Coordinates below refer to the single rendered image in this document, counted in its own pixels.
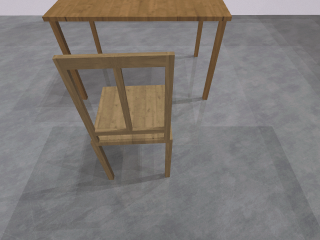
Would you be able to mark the table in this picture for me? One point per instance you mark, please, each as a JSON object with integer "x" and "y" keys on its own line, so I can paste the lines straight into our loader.
{"x": 139, "y": 11}

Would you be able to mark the chair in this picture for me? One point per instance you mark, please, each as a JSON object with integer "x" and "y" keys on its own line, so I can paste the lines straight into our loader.
{"x": 126, "y": 115}

